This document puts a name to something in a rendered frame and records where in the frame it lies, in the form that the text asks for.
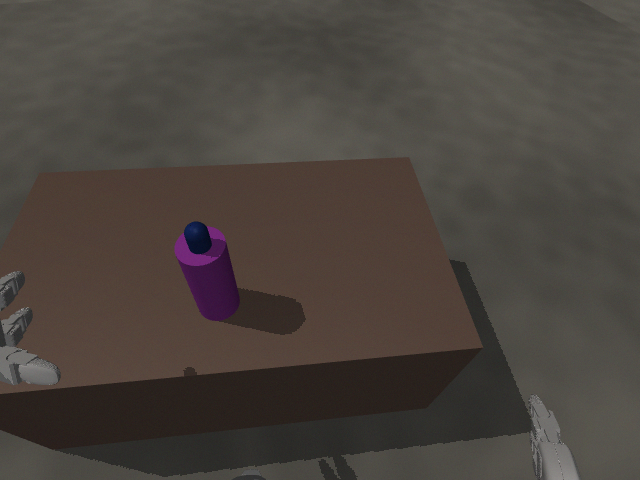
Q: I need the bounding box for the left robot hand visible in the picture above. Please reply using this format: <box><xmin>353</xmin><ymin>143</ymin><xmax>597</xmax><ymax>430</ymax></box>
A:
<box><xmin>0</xmin><ymin>271</ymin><xmax>61</xmax><ymax>385</ymax></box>

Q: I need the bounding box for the right robot hand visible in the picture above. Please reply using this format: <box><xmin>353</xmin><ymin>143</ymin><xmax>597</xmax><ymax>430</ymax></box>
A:
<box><xmin>529</xmin><ymin>394</ymin><xmax>582</xmax><ymax>480</ymax></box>

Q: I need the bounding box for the bottle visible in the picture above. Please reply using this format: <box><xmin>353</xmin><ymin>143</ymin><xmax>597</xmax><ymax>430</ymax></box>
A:
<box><xmin>174</xmin><ymin>221</ymin><xmax>240</xmax><ymax>321</ymax></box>

